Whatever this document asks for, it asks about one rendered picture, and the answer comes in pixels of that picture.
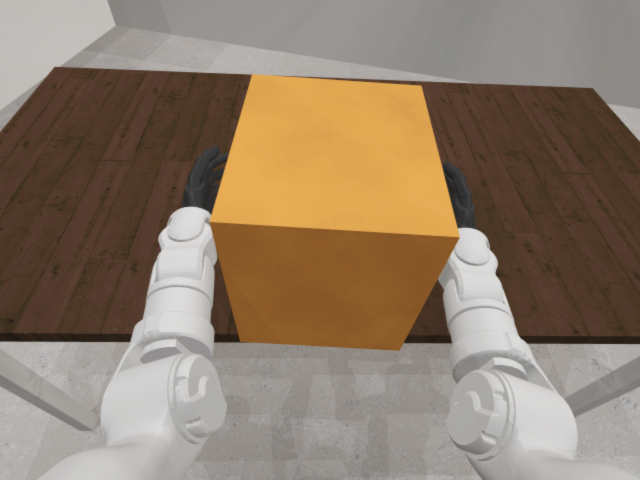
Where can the robot right upper arm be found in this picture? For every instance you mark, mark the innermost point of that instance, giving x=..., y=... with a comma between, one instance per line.
x=512, y=429

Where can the table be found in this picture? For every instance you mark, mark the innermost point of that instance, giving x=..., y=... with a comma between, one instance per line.
x=96, y=161

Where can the robot left upper arm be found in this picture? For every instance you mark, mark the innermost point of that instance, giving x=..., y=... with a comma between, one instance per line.
x=156, y=418

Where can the left robot forearm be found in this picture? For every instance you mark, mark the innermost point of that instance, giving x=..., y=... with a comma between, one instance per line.
x=179, y=300

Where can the robot left hand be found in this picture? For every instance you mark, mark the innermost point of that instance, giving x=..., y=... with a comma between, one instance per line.
x=199, y=191

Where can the right robot forearm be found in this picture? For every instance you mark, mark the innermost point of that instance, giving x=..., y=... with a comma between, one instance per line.
x=478, y=315

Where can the carton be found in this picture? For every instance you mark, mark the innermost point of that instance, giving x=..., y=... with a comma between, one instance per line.
x=333, y=219

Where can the robot right hand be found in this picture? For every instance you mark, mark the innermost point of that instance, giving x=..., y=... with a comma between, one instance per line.
x=460, y=196

